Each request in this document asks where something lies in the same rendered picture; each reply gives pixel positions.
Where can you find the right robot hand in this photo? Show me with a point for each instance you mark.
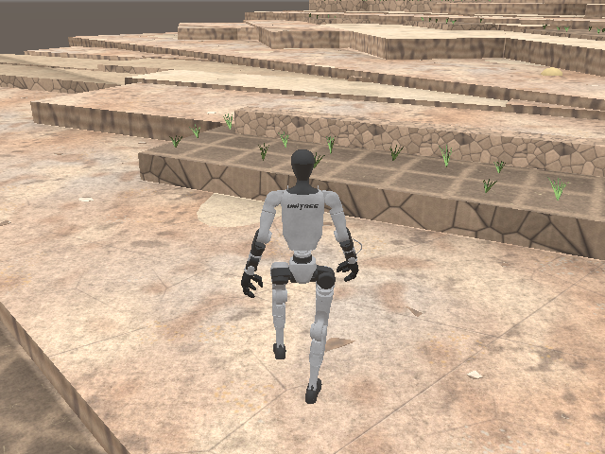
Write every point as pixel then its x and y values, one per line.
pixel 345 266

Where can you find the robot right forearm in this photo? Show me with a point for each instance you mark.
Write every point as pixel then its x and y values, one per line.
pixel 348 249

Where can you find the robot right upper arm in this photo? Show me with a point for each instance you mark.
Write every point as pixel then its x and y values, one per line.
pixel 332 199

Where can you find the left robot hand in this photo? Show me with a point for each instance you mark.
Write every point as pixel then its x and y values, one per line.
pixel 246 283

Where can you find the left robot shin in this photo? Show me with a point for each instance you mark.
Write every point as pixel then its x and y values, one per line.
pixel 278 313

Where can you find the robot left upper arm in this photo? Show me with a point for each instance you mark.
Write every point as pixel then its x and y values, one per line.
pixel 272 200

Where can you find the robot left forearm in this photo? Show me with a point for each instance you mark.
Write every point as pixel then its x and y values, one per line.
pixel 255 255

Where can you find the robot right thigh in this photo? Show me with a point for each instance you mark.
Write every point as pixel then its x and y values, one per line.
pixel 325 283

